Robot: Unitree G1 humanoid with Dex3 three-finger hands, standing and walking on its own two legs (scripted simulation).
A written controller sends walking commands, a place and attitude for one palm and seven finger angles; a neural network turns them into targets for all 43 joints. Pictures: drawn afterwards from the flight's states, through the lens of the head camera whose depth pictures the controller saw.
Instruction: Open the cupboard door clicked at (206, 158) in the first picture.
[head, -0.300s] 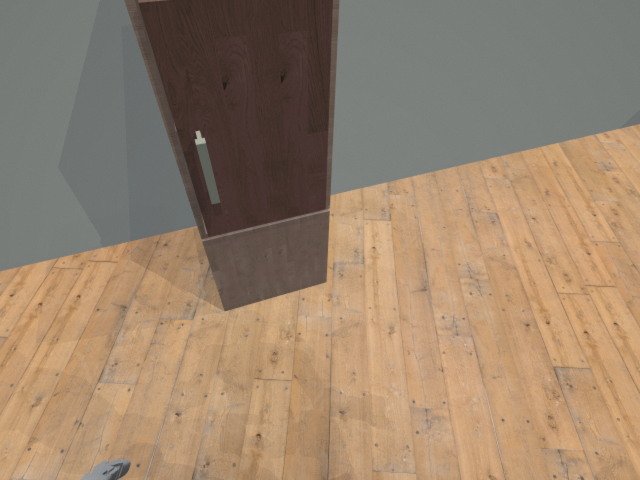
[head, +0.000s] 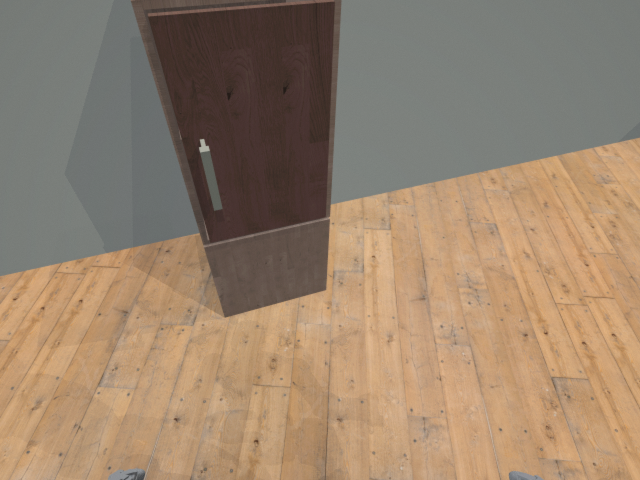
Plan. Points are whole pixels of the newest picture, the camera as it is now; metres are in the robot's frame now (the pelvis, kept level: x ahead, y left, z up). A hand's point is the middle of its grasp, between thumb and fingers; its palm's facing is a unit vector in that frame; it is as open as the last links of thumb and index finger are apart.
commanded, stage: stand and wait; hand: left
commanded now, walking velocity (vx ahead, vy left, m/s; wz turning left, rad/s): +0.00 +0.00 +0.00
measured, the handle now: (210, 175) +0.78 +0.31 -0.10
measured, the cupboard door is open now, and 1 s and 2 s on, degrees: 0 0 0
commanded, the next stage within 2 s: look at it before walking up in 0.52 s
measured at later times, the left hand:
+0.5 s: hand out of the picture +0.05 +0.23 -0.15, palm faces -0.03 -0.94 -0.34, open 7.4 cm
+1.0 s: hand out of the picture +0.06 +0.23 -0.15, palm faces -0.02 -0.94 -0.33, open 7.4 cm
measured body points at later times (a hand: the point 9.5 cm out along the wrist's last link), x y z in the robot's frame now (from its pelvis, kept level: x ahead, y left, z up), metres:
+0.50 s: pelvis -0.02 -0.01 +0.00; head -0.01 -0.01 +0.45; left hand +0.06 +0.28 -0.13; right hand +0.05 -0.30 -0.13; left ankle -0.01 +0.11 -0.74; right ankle -0.01 -0.13 -0.74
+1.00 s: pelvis -0.02 -0.01 +0.01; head -0.01 -0.02 +0.46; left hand +0.06 +0.28 -0.13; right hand +0.06 -0.31 -0.13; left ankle -0.01 +0.11 -0.74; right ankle -0.01 -0.13 -0.74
